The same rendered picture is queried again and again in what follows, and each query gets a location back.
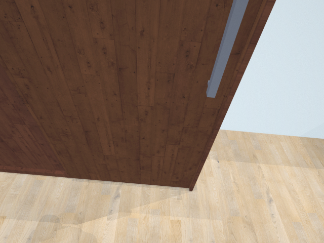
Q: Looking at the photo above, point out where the handle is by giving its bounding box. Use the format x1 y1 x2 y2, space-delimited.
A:
206 0 249 98

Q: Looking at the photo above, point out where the wardrobe door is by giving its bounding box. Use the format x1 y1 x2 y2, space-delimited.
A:
0 64 65 171
0 0 267 188

